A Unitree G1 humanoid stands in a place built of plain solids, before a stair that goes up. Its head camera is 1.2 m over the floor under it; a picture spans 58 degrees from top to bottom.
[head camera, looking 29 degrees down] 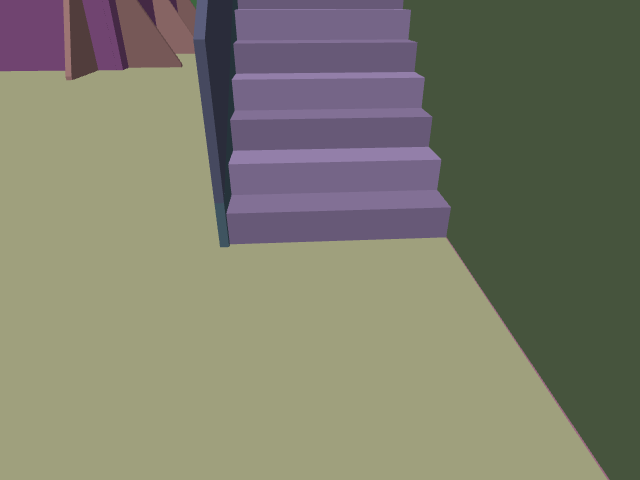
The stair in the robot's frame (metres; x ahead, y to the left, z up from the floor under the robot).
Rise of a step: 0.19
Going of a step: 0.25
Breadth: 1.24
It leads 4 degrees to the left of straight ahead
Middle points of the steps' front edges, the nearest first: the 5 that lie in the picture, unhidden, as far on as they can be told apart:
2.16 -0.11 0.19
2.41 -0.09 0.38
2.66 -0.08 0.57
2.92 -0.06 0.76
3.17 -0.04 0.95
